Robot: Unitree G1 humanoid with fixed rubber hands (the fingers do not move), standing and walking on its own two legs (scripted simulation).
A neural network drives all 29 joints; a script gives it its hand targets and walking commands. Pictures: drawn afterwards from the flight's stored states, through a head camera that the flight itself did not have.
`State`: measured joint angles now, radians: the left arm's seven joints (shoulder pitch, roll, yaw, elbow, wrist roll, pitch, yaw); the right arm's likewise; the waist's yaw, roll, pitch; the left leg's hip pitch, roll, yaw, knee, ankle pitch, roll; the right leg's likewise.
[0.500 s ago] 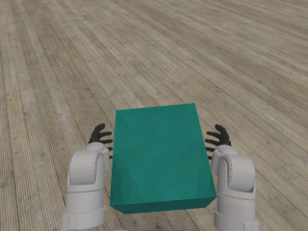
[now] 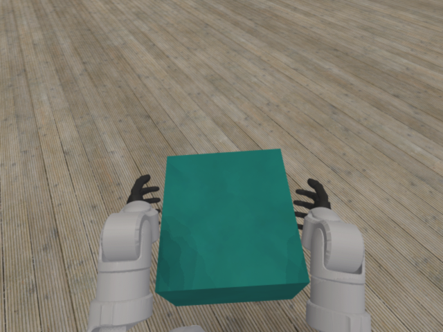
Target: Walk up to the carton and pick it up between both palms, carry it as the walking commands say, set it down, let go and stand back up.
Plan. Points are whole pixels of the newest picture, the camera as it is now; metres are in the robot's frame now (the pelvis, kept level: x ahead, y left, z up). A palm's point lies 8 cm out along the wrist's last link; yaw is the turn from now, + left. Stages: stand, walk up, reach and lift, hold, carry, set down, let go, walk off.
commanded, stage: carry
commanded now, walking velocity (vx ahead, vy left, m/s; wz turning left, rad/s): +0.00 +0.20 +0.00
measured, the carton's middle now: (228, 226) +0.32 +0.01 -0.02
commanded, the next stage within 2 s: none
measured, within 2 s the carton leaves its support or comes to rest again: neither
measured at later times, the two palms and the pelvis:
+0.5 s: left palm (50, 251) +0.21 +0.28 +0.08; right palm (246, 238) +0.23 -0.02 +0.10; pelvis -0.06 +0.10 +0.01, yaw +1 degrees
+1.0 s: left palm out of the picture +0.14 +0.33 +0.08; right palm (212, 300) +0.14 +0.02 +0.10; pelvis -0.14 +0.17 +0.00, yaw +2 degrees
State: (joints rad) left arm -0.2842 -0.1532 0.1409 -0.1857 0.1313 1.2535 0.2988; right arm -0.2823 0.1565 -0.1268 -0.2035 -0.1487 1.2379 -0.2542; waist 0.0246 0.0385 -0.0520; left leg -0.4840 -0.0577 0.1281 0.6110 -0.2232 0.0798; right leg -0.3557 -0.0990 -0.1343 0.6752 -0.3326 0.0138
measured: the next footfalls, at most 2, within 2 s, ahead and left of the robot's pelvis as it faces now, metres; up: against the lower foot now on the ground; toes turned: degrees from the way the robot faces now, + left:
left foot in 0.26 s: +0.04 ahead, +0.17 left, +0.00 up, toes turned +7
right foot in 0.68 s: -0.05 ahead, -0.01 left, +0.00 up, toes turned -9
